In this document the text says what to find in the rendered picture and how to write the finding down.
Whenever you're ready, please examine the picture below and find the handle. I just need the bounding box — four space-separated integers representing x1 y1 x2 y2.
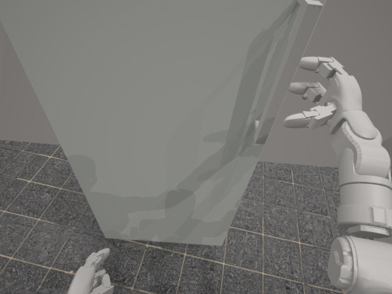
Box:
254 0 323 145

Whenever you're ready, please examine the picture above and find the right robot forearm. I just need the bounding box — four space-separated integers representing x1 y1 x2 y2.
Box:
328 110 392 244

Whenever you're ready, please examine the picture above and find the robot left hand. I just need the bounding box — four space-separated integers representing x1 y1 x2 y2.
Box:
67 248 114 294

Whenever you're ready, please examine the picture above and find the fridge door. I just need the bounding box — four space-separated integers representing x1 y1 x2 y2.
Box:
0 0 326 246

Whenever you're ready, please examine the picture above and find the robot right upper arm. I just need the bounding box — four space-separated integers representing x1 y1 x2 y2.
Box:
327 235 392 294

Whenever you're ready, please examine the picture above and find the robot right hand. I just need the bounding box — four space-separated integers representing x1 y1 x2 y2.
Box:
283 57 362 130

